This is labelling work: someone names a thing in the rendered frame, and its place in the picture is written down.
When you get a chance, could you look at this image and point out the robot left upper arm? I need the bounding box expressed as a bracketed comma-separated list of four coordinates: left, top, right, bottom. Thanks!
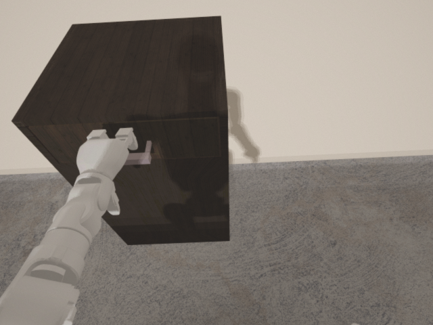
[0, 276, 80, 325]

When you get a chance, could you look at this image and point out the robot left forearm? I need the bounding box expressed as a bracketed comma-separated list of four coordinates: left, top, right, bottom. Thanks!
[0, 173, 113, 313]

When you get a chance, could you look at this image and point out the cabinet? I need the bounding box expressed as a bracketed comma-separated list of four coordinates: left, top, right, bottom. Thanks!
[12, 16, 230, 245]

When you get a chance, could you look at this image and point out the handle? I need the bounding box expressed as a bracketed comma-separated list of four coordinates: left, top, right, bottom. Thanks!
[124, 141, 152, 165]

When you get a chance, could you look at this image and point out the drawer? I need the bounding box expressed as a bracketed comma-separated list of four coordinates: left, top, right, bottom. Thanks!
[29, 116, 219, 163]

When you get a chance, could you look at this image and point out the left robot hand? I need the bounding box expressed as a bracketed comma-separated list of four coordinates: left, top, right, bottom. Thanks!
[76, 127, 138, 215]

